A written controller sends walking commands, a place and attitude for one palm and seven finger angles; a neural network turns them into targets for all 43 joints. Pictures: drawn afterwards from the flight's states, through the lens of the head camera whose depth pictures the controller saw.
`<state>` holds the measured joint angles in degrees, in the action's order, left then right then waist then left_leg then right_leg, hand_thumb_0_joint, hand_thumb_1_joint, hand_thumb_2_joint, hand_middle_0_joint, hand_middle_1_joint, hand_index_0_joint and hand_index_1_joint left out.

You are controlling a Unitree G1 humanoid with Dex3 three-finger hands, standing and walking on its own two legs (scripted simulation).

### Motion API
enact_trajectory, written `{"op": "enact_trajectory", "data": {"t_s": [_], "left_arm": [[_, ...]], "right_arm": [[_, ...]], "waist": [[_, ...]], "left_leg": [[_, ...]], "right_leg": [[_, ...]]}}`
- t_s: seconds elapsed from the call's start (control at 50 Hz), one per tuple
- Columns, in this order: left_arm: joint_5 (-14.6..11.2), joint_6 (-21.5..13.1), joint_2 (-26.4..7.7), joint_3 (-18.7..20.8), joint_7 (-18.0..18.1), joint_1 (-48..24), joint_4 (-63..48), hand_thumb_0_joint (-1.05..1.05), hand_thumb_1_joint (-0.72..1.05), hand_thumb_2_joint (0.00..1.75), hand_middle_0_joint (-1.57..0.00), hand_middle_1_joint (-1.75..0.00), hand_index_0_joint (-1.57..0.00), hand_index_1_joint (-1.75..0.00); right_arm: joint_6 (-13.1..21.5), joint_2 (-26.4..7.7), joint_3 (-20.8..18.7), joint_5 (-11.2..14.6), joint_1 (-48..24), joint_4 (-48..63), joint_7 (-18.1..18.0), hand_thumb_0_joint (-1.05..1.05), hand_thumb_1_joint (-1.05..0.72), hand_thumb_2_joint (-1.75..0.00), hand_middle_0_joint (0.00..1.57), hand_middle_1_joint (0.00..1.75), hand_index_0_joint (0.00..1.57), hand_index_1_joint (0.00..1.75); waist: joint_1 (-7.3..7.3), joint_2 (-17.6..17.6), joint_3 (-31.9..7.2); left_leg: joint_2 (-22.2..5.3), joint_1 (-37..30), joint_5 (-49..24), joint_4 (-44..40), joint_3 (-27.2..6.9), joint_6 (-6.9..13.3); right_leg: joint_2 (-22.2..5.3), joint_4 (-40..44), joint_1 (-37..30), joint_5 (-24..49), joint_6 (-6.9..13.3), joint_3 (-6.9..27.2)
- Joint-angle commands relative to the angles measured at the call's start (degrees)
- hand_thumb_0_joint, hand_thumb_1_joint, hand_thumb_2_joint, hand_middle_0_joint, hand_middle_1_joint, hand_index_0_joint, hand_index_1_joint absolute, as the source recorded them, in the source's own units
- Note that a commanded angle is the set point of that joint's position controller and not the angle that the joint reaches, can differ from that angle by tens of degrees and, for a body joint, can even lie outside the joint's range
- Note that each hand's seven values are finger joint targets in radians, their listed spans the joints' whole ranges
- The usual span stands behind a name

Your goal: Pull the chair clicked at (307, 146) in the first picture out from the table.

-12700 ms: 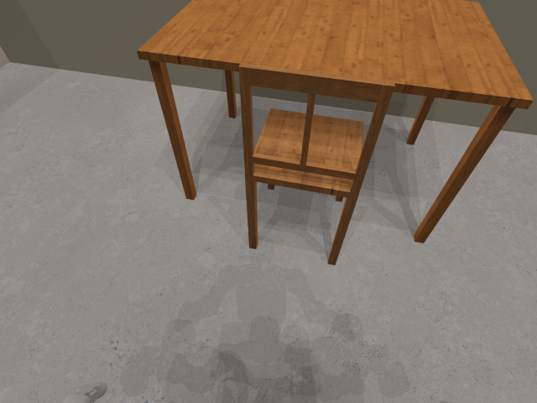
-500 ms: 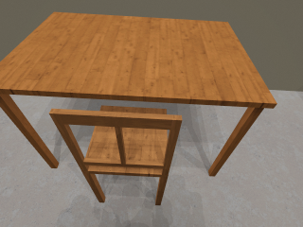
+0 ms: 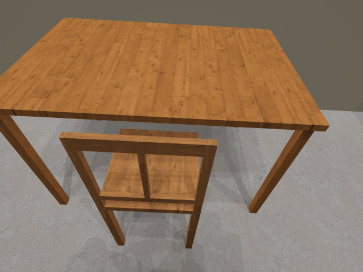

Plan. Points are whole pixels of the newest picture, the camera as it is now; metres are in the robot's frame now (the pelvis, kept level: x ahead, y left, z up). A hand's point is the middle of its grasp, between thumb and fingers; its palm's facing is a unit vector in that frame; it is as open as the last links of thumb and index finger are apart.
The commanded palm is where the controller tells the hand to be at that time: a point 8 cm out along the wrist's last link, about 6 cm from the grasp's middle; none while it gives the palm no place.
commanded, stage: look again from close up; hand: left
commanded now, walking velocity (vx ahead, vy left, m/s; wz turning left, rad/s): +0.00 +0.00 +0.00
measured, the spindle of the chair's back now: (144, 176) +0.40 +0.13 -0.10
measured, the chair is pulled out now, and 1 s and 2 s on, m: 0.00 0.00 0.00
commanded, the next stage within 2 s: none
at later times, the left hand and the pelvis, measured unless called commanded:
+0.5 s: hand out of the picture -0.02 +0.15 -0.18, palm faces +0.02 -0.99 -0.14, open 7.4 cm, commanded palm none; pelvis +0.00 +0.00 +0.00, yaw -1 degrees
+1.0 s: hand out of the picture -0.02 +0.15 -0.18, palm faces +0.02 -0.99 -0.14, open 7.4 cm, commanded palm none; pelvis +0.00 +0.00 +0.00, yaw -1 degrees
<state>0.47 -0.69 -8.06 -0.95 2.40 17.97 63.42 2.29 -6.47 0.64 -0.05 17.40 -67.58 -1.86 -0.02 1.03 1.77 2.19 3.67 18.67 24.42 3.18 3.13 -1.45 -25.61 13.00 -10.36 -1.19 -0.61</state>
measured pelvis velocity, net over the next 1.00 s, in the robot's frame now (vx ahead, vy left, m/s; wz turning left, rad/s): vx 0.00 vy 0.00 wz -0.01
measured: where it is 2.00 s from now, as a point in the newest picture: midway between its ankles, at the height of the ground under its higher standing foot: outside the picture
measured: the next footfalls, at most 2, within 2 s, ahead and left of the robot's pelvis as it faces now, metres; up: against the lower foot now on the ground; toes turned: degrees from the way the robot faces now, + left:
none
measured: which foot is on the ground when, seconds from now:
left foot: down 0.00-1.00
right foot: down 0.00-1.00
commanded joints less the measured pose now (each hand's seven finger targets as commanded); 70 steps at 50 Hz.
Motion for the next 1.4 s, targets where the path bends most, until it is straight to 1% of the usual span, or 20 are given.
{"op": "enact_trajectory", "data": {"t_s": [0.0, 0.08, 0.2, 0.32, 0.38, 0.46, 0.58, 0.66, 0.72, 0.8, 0.86, 0.9, 0.96, 1.1, 1.16, 1.22, 1.24, 1.34, 1.36, 1.38], "left_arm": [[0.07, -0.68, -4.35, 0.61, 0.48, 4.16, -1.36, 0.00, 0.90, 0.90, -0.20, -0.30, -0.20, -0.30], [0.02, -0.72, -4.41, 0.60, 0.44, 4.46, -1.38, 0.00, 0.90, 0.90, -0.20, -0.30, -0.20, -0.30], [0.11, -0.73, -3.79, 0.65, 0.48, 5.11, -1.37, 0.00, 0.90, 0.90, -0.20, -0.30, -0.20, -0.30], [0.11, -0.83, -3.58, 0.66, 0.52, 5.45, -1.30, 0.00, 0.90, 0.90, -0.20, -0.30, -0.20, -0.30], [0.02, -0.77, -3.65, 0.56, 0.47, 5.52, -1.22, 0.00, 0.90, 0.90, -0.20, -0.30, -0.20, -0.30], [0.09, -0.85, -3.27, 0.57, 0.56, 6.04, -1.03, 0.00, 0.90, 0.90, -0.20, -0.30, -0.20, -0.30], [0.06, -0.67, -3.17, 0.56, 0.55, 5.92, -1.11, 0.00, 0.90, 0.90, -0.20, -0.30, -0.20, -0.30], [0.13, -0.81, -3.01, 0.60, 0.57, 6.17, -1.07, 0.00, 0.90, 0.90, -0.20, -0.30, -0.20, -0.30], [0.14, -0.74, -2.92, 0.62, 0.57, 6.31, -1.15, 0.00, 0.90, 0.90, -0.20, -0.30, -0.20, -0.30], [0.13, -0.69, -2.96, 0.57, 0.55, 6.34, -1.21, 0.00, 0.90, 0.90, -0.20, -0.30, -0.20, -0.30], [0.14, -0.81, -2.91, 0.63, 0.56, 6.44, -1.10, 0.00, 0.90, 0.90, -0.20, -0.30, -0.20, -0.30], [0.12, -0.68, -2.89, 0.57, 0.55, 6.36, -1.31, 0.00, 0.90, 0.90, -0.20, -0.30, -0.20, -0.30], [0.12, -0.79, -2.76, 0.60, 0.58, 6.63, -1.11, 0.00, 0.90, 0.90, -0.20, -0.30, -0.20, -0.30], [0.11, -0.71, -2.60, 0.56, 0.55, 6.77, -1.08, 0.00, 0.90, 0.90, -0.20, -0.30, -0.20, -0.30], [0.13, -0.72, -2.50, 0.57, 0.58, 6.95, -0.91, 0.00, 0.90, 0.90, -0.20, -0.30, -0.20, -0.30], [0.17, -0.61, -2.40, 0.56, 0.58, 6.95, -0.92, 0.00, 0.90, 0.90, -0.20, -0.30, -0.20, -0.30], [0.19, -0.68, -2.35, 0.62, 0.59, 7.00, -0.96, 0.00, 0.90, 0.90, -0.20, -0.30, -0.20, -0.30], [0.12, -0.67, -2.34, 0.52, 0.58, 7.00, -0.94, 0.00, 0.90, 0.90, -0.20, -0.30, -0.20, -0.30], [0.12, -0.69, -2.23, 0.64, 0.59, 7.15, -0.97, 0.00, 0.90, 0.90, -0.20, -0.30, -0.20, -0.30], [0.02, -0.61, -2.46, 0.54, 0.55, 6.98, -1.04, 0.00, 0.90, 0.90, -0.20, -0.30, -0.20, -0.30]], "right_arm": [[0.24, -5.58, -0.64, -0.07, 4.61, 0.94, -0.24, 0.00, -0.90, -0.90, 0.20, 0.30, 0.20, 0.30], [0.27, -5.19, -0.60, -0.02, 5.44, 0.83, -0.24, 0.00, -0.90, -0.90, 0.20, 0.30, 0.20, 0.30], [0.31, -4.81, -0.60, 0.00, 5.66, 0.69, -0.22, 0.00, -0.90, -0.90, 0.20, 0.30, 0.20, 0.30], [0.28, -4.26, -0.63, 0.06, 6.34, 0.49, -0.27, 0.00, -0.90, -0.90, 0.20, 0.30, 0.20, 0.30], [0.21, -4.20, -0.58, 0.04, 6.59, 0.38, -0.29, 0.00, -0.90, -0.90, 0.20, 0.30, 0.20, 0.30], [0.38, -3.92, -0.54, 0.06, 6.88, 0.18, -0.36, 0.00, -0.90, -0.90, 0.20, 0.30, 0.20, 0.30], [0.33, -3.72, -0.55, 0.09, 7.15, 0.24, -0.43, 0.00, -0.90, -0.90, 0.20, 0.30, 0.20, 0.30], [0.38, -3.60, -0.50, 0.12, 7.50, 0.09, -0.42, 0.00, -0.90, -0.90, 0.20, 0.30, 0.20, 0.30], [0.37, -3.51, -0.47, 0.09, 7.45, 0.14, -0.44, 0.00, -0.90, -0.90, 0.20, 0.30, 0.20, 0.30], [0.36, -3.58, -0.49, 0.13, 7.29, 0.18, -0.40, 0.00, -0.90, -0.90, 0.20, 0.30, 0.20, 0.30], [0.40, -3.31, -0.53, 0.12, 7.80, 0.00, -0.44, 0.00, -0.90, -0.90, 0.20, 0.30, 0.20, 0.30], [0.36, -3.36, -0.48, 0.12, 7.58, 0.10, -0.44, 0.00, -0.90, -0.90, 0.20, 0.30, 0.20, 0.30], [0.51, -3.29, -0.45, 0.15, 7.91, 0.04, -0.50, 0.00, -0.90, -0.90, 0.20, 0.30, 0.20, 0.30], [0.45, -3.21, -0.46, 0.14, 7.75, 0.03, -0.55, 0.00, -0.90, -0.90, 0.20, 0.30, 0.20, 0.30], [0.48, -3.10, -0.41, 0.13, 8.08, -0.08, -0.59, 0.00, -0.90, -0.90, 0.20, 0.30, 0.20, 0.30], [0.50, -3.05, -0.40, 0.13, 8.01, 0.00, -0.59, 0.00, -0.90, -0.90, 0.20, 0.30, 0.20, 0.30], [0.61, -3.00, -0.39, 0.13, 8.32, 0.05, -0.62, 0.00, -0.90, -0.90, 0.20, 0.30, 0.20, 0.30], [0.55, -3.03, -0.38, 0.16, 8.24, -0.07, -0.63, 0.00, -0.90, -0.90, 0.20, 0.30, 0.20, 0.30], [0.63, -2.95, -0.40, 0.13, 8.38, -0.15, -0.67, 0.00, -0.90, -0.90, 0.20, 0.30, 0.20, 0.30], [0.51, -3.12, -0.40, 0.15, 8.09, -0.03, -0.67, 0.00, -0.90, -0.90, 0.20, 0.30, 0.20, 0.30]], "waist": [[-0.07, -0.91, 4.09], [0.02, -1.21, 3.41], [-0.13, -1.29, 4.15], [0.05, -0.46, 3.87], [0.06, -1.51, 4.22], [0.03, -1.28, 3.42], [-0.04, -1.79, 4.24], [0.03, -0.38, 3.77], [-0.02, -1.45, 4.05], [-0.11, -1.53, 4.50], [0.07, -0.92, 3.51], [-0.06, -1.96, 4.55], [0.03, -1.28, 3.17], [-0.16, -1.86, 4.42], [0.01, -1.12, 3.80], [-0.13, -1.82, 4.57], [-0.05, -1.95, 3.67], [0.00, -0.98, 3.88], [-0.04, -1.71, 3.35], [-0.04, -2.04, 4.24]], "left_leg": [[-8.07, 7.84, -11.39, -6.66, -7.16, -0.87], [-8.14, 7.77, -10.83, -7.00, -7.12, -0.79], [-7.95, 8.25, -9.48, -7.00, -7.06, -0.75], [-7.84, 8.12, -9.44, -6.45, -6.80, -0.78], [-8.01, 8.29, -9.09, -6.89, -6.85, -0.77], [-8.06, 7.42, -10.59, -6.42, -6.65, -0.72], [-8.32, 8.11, -10.29, -6.92, -6.79, -0.67], [-8.07, 7.73, -10.46, -6.35, -6.55, -0.66], [-8.08, 8.08, -10.35, -6.53, -6.63, -0.72], [-8.07, 8.28, -9.85, -6.62, -6.71, -0.62], [-8.03, 7.34, -10.77, -6.21, -6.51, -0.65], [-8.10, 8.36, -10.16, -6.64, -6.72, -0.66], [-8.17, 7.21, -11.92, -6.31, -6.61, -0.60], [-8.14, 7.88, -11.32, -6.41, -6.71, -0.58], [-8.23, 7.10, -12.05, -6.25, -6.47, -0.58], [-8.33, 7.64, -11.68, -6.69, -6.53, -0.56], [-8.31, 7.21, -13.13, -6.47, -6.55, -0.52], [-8.30, 7.00, -12.51, -6.31, -6.36, -0.51], [-8.35, 6.57, -13.15, -6.32, -6.30, -0.52], [-8.41, 7.11, -12.67, -6.59, -6.48, -0.49]], "right_leg": [[-4.55, 2.49, -2.21, 7.26, 2.97, 4.74], [-4.35, 2.59, -2.60, 6.86, 2.99, 4.76], [-4.30, 2.78, -1.65, 6.21, 2.98, 5.11], [-4.33, 2.95, -1.60, 6.64, 3.10, 5.51], [-4.06, 3.01, -1.36, 5.98, 3.15, 5.40], [-4.21, 2.72, -1.36, 7.28, 3.15, 5.41], [-3.79, 2.76, -1.27, 6.45, 3.04, 5.30], [-4.12, 2.77, -1.30, 7.35, 3.12, 5.58], [-4.00, 2.81, -1.16, 6.82, 3.12, 5.56], [-3.88, 2.91, -0.75, 6.19, 3.01, 5.41], [-4.03, 2.79, -1.04, 7.34, 3.14, 5.59], [-3.75, 2.83, -0.71, 6.38, 3.10, 5.55], [-3.94, 2.56, -1.32, 7.79, 3.12, 5.47], [-3.76, 2.86, -0.63, 6.91, 3.06, 5.45], [-3.77, 2.64, -0.64, 7.54, 3.06, 5.42], [-3.56, 2.56, -0.22, 6.76, 2.99, 5.38], [-3.61, 2.33, -0.87, 7.88, 3.05, 5.42], [-3.60, 2.51, -0.47, 7.62, 3.09, 5.49], [-3.59, 2.38, -0.66, 7.96, 3.12, 5.57], [-3.28, 2.54, -0.38, 7.05, 3.07, 5.42]]}}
